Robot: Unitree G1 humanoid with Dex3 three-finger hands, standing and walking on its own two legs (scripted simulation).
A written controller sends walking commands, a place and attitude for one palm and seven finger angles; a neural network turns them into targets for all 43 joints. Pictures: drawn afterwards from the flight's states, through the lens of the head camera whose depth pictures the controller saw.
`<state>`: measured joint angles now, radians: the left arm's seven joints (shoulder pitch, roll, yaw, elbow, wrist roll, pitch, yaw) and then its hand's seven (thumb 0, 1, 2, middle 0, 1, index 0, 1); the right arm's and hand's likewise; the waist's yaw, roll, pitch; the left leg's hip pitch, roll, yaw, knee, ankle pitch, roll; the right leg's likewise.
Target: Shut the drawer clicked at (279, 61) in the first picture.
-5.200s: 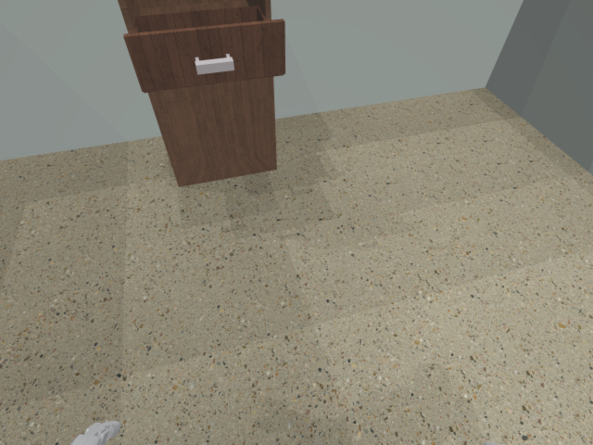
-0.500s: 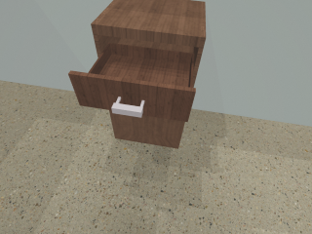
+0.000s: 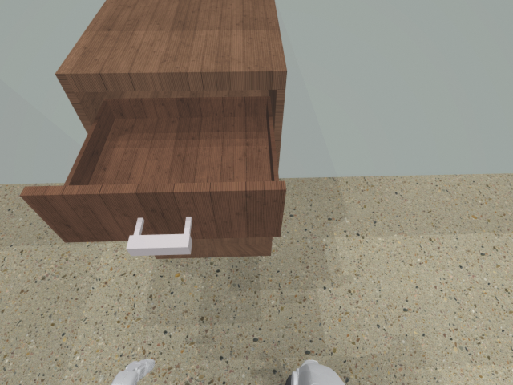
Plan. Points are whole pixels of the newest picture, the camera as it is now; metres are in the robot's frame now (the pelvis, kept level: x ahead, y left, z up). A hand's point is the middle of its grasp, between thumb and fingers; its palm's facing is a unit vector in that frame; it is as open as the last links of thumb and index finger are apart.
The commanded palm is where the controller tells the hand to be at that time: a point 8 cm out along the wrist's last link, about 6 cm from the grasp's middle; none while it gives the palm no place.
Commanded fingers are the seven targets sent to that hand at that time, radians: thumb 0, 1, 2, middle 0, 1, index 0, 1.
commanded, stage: come to a stop and stand still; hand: left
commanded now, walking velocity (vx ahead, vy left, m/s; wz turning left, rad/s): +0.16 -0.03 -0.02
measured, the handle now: (162, 233) +0.38 +0.18 -0.02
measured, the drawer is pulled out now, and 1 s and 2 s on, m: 0.29 0.29 0.29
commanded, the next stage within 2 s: none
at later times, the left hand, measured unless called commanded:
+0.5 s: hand out of the picture +0.08 +0.21 -0.19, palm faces +0.09 -0.97 -0.22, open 7.3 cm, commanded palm none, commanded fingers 0.00 0.90 0.90 -0.20 -0.30 -0.20 -0.30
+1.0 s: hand out of the picture -0.02 +0.20 -0.16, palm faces +0.03 -0.97 -0.23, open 7.4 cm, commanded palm none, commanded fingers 0.00 0.90 0.90 -0.20 -0.30 -0.20 -0.30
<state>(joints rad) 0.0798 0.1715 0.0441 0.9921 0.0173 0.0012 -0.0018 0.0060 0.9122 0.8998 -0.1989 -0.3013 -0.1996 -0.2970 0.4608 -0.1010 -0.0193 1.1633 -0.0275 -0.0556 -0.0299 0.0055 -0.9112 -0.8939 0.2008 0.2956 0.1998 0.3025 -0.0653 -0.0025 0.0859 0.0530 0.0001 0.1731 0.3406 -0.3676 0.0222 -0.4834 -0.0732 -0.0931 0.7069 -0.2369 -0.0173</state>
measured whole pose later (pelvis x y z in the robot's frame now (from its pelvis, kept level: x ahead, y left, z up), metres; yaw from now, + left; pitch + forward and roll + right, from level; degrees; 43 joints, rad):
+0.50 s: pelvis +0.03 +0.02 -0.01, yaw +1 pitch -1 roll -1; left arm 0.18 0.20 0.06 1.01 0.02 0.04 0.04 0.00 0.91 0.90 -0.21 -0.30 -0.21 -0.30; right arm 0.14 -0.18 -0.06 0.99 -0.01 0.01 -0.02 0.01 -0.92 -0.89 0.20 0.29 0.20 0.30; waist 0.03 -0.03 0.09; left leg -0.27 0.01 0.05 0.61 -0.33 -0.01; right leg -0.38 -0.07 -0.10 0.59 -0.20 0.01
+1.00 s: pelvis -0.02 +0.02 +0.01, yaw +0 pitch -2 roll +1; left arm 0.29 0.13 0.00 1.13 0.01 0.01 0.04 0.01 0.91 0.90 -0.20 -0.30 -0.20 -0.30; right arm 0.24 -0.18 -0.04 1.13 0.00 0.01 -0.03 0.00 -0.94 -0.89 0.20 0.30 0.20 0.30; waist -0.01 0.04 0.03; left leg -0.23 -0.01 0.08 0.39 -0.13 0.03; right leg -0.08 -0.01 -0.03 0.42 -0.31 -0.01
